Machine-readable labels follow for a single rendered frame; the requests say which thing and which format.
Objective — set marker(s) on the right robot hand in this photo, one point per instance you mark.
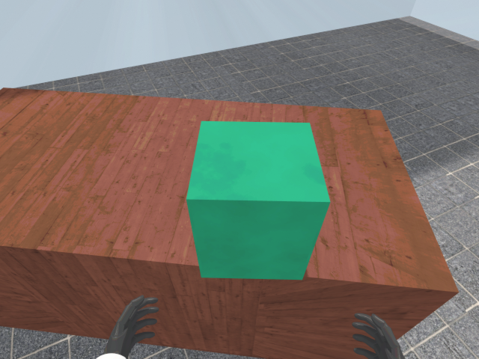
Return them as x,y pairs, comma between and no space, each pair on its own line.
385,344

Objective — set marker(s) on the left robot hand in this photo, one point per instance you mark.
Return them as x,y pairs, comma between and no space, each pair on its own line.
123,337

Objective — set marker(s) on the pedestal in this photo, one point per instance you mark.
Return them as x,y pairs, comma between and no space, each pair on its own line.
93,214

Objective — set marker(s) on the carton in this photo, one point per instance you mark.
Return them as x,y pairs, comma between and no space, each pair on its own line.
257,199

